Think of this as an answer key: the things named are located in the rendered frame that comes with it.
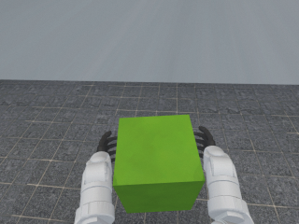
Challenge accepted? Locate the carton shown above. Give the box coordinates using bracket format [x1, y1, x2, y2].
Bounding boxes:
[112, 114, 206, 214]

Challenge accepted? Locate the robot right forearm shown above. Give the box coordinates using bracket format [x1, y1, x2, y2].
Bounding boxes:
[203, 146, 254, 224]

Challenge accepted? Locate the robot left forearm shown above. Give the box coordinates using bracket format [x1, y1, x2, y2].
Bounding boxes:
[74, 151, 115, 224]

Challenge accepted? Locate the right robot hand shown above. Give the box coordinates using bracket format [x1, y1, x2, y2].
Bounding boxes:
[193, 126, 216, 158]

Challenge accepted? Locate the left robot hand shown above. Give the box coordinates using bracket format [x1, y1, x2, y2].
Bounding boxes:
[96, 131, 118, 162]

